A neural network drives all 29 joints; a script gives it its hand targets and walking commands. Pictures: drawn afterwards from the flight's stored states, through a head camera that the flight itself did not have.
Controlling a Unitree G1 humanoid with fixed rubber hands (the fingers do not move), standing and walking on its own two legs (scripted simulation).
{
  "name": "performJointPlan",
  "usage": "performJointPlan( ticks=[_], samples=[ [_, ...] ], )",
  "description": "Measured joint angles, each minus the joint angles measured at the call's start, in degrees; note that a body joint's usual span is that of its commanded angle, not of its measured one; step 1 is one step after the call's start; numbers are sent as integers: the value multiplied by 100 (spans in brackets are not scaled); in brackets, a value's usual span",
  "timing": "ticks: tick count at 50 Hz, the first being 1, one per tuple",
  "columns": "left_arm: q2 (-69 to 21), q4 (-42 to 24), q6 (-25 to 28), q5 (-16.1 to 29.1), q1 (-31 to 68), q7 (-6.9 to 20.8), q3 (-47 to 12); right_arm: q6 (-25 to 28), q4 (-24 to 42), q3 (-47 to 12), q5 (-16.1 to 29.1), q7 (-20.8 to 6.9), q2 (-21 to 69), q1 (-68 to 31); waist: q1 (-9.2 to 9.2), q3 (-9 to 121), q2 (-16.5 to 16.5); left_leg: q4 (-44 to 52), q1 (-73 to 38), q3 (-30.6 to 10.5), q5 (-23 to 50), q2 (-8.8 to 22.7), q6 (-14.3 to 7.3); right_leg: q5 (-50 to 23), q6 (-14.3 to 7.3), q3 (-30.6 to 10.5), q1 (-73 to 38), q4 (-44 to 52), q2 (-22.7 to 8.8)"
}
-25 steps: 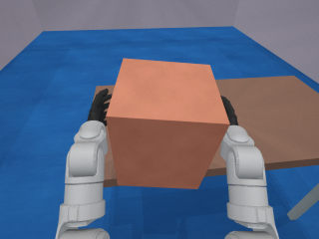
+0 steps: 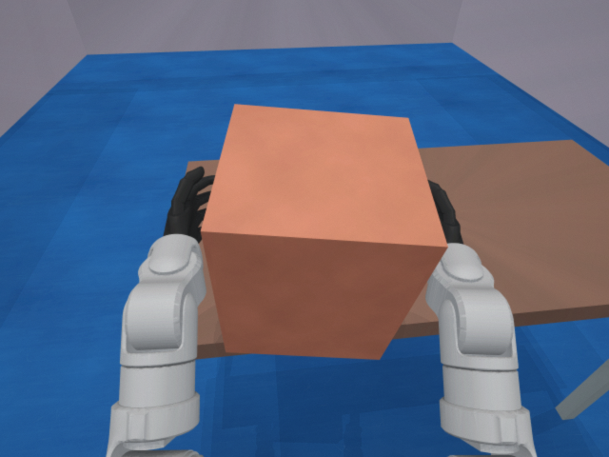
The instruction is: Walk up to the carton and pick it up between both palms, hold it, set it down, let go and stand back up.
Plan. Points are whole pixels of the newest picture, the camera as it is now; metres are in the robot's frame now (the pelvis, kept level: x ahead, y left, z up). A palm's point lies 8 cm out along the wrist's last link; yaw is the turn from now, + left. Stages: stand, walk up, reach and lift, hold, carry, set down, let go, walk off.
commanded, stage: hold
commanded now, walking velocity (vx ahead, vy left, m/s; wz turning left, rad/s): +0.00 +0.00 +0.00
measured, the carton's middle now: (312, 241) +0.36 +0.00 +0.16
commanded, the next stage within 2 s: none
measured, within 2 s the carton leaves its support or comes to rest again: neither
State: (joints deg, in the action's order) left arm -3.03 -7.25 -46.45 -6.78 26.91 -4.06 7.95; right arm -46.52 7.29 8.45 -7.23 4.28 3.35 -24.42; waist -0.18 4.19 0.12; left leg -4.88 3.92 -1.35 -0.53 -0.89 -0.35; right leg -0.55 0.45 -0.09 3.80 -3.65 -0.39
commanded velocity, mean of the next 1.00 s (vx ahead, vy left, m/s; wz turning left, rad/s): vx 0.00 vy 0.00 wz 0.00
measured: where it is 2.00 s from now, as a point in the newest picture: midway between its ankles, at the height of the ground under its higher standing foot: outside the picture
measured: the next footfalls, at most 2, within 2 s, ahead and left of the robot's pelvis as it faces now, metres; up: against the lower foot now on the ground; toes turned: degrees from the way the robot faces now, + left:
none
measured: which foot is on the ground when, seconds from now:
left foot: down 0.00-1.00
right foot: down 0.00-1.00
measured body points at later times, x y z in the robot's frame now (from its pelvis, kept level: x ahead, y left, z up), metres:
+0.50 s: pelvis -0.02 -0.01 +0.00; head -0.05 -0.01 +0.45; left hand +0.34 +0.14 +0.19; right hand +0.34 -0.16 +0.17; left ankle +0.02 +0.11 -0.76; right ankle +0.03 -0.12 -0.76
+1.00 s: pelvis -0.01 +0.00 +0.00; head -0.03 +0.00 +0.45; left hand +0.38 +0.15 +0.19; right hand +0.36 -0.16 +0.17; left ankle +0.02 +0.11 -0.76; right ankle +0.03 -0.12 -0.76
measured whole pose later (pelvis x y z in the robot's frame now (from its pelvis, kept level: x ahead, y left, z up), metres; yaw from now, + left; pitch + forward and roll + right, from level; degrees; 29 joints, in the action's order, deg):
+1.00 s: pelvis -0.01 +0.00 +0.00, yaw +0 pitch +1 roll +0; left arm -2.0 7.9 -39.6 -9.2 35.3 -2.2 12.2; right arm -40.0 -7.5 12.4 -9.4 4.1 4.0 -32.5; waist 0.6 5.4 -0.6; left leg -7.1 7.7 -1.0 -0.9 -0.7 -0.3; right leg -0.3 0.3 -0.3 7.7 -5.9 -0.2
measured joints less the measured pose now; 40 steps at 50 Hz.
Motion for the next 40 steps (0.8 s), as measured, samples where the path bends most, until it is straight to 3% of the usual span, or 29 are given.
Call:
performJointPlan(
  ticks=[8,17,26,40],
  samples=[
    [24,-197,-157,10,-47,-58,-72,-85,108,-18,79,3,-23,28,-1,11,-14,65,-47,11,51,18,16,-37,-17,-12,-23,25,18],
    [-12,95,-262,-51,116,-46,39,-170,-232,75,23,-62,-22,-158,-9,5,13,-25,-1,24,55,40,34,-46,-37,-17,27,-65,41],
    [-30,758,18,-229,464,120,283,78,-833,241,-209,-139,48,-458,-12,44,0,-237,208,20,5,51,41,16,-49,-7,241,-293,54],
    [82,1316,395,-269,899,195,398,359,-1233,366,-226,-56,14,-821,-29,127,-37,-274,363,35,0,24,13,37,-26,-17,412,-362,29]
  ],
)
